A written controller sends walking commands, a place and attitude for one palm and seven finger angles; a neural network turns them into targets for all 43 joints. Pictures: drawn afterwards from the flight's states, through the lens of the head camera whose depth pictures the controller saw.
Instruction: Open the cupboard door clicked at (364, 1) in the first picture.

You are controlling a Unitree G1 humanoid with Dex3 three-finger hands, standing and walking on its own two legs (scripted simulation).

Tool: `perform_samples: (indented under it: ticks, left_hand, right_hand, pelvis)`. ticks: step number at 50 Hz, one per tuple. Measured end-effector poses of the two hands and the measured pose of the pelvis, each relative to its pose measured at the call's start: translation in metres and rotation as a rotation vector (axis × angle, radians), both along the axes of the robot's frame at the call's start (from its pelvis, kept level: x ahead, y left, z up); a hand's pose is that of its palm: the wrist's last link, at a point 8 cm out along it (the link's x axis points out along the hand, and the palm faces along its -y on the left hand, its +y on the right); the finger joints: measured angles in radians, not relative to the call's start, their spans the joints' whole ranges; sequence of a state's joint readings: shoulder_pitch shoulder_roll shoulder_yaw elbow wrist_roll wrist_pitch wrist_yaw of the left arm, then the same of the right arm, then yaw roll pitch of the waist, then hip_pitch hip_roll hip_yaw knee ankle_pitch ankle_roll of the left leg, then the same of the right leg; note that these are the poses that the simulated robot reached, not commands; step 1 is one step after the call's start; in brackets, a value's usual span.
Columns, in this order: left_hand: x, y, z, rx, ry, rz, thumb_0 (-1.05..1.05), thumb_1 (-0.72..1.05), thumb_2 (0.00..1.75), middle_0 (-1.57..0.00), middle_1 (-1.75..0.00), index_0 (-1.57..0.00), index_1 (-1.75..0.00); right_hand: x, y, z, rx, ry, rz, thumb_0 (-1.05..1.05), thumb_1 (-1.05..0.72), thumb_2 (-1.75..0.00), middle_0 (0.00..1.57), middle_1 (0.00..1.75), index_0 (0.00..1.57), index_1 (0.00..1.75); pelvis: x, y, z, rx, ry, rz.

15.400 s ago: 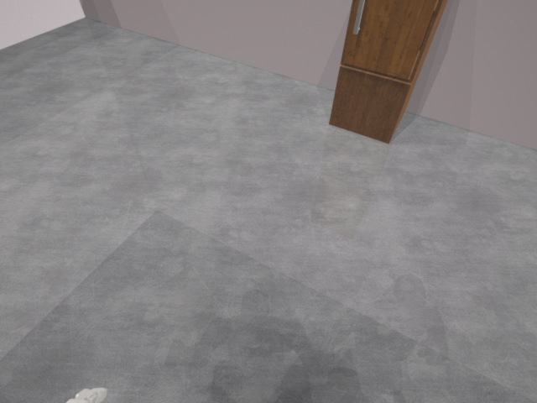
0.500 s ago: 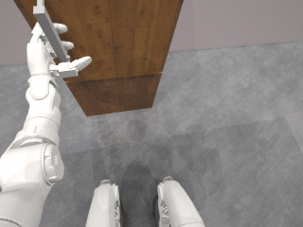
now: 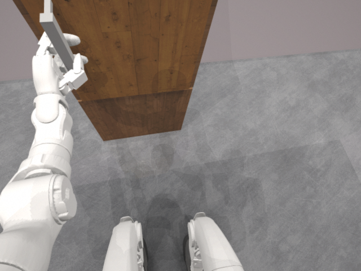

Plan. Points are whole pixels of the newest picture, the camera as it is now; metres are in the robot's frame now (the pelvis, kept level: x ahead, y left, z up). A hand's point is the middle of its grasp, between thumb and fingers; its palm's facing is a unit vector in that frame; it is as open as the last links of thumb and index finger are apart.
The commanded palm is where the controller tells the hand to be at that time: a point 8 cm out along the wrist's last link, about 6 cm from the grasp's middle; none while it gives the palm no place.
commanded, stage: pull the door open along its arc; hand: left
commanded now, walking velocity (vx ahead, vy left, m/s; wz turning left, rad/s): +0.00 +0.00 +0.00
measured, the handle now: (65, 45) +0.58 +0.20 +0.05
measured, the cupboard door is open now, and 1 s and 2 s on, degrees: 0 43 44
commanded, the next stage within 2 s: open thumb and fingers to let go in 1.08 s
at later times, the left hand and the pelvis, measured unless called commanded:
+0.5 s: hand (105, 114) +0.42 +0.12 +0.04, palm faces +0.26 -0.96 +0.07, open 6.0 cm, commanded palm +0.37 +0.17 +0.04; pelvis +0.02 +0.00 +0.03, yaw +0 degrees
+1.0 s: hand (156, 149) +0.35 +0.03 +0.04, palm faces +0.38 -0.92 -0.06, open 5.9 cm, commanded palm +0.27 +0.04 +0.04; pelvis +0.02 -0.04 +0.03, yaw +4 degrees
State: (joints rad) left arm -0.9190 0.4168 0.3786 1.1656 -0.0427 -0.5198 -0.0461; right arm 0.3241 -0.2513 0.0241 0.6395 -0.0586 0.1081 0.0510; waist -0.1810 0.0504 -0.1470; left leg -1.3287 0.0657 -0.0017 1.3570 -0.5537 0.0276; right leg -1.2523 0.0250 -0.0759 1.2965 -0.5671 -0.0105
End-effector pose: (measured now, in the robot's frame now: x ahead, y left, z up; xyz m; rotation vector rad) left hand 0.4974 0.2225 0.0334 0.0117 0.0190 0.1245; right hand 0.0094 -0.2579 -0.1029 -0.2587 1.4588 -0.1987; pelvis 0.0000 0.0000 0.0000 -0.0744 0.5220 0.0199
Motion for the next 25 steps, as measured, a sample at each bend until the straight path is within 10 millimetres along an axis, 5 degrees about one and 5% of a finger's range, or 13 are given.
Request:
perform_samples:
  ticks: [7, 13, 19, 25]
  left_hand:
    - [-0.008, -0.002, 0.0, -0.001, -0.004, -0.007, 0.01, 0.75, 0.79, -0.35, -1.34, -0.35, -1.35]
    - [-0.033, -0.009, 0.0, -0.002, -0.007, -0.026, 0.01, 0.74, 0.76, -0.34, -1.33, -0.34, -1.35]
    - [-0.073, -0.026, 0.001, -0.008, 0.0, -0.056, 0.01, 0.73, 0.74, -0.32, -1.33, -0.34, -1.34]
    - [-0.107, -0.057, 0.0, -0.08, 0.004, 0.141, 0.02, 0.71, 0.76, -0.31, -1.31, -0.36, -1.3]
  right_hand:
    - [0.005, 0.001, 0.002, 0.011, -0.014, -0.013, 0.01, -0.91, -0.89, 0.2, 0.3, 0.2, 0.3]
    - [0.023, 0.005, 0.006, 0.042, -0.054, -0.02, 0.01, -0.91, -0.89, 0.2, 0.3, 0.2, 0.3]
    - [0.058, 0.008, 0.014, 0.068, -0.149, 0.005, 0.01, -0.91, -0.89, 0.2, 0.3, 0.2, 0.3]
    - [0.104, 0.012, 0.019, 0.085, -0.264, 0.092, 0.01, -0.91, -0.89, 0.2, 0.3, 0.2, 0.3]
  pelvis:
    - [0.003, 0.0, 0.003, 0.006, -0.006, -0.008]
    - [0.01, 0.001, 0.012, 0.017, -0.025, -0.016]
    - [0.017, 0.001, 0.023, 0.028, -0.055, -0.019]
    - [0.02, -0.002, 0.027, 0.041, -0.078, -0.014]
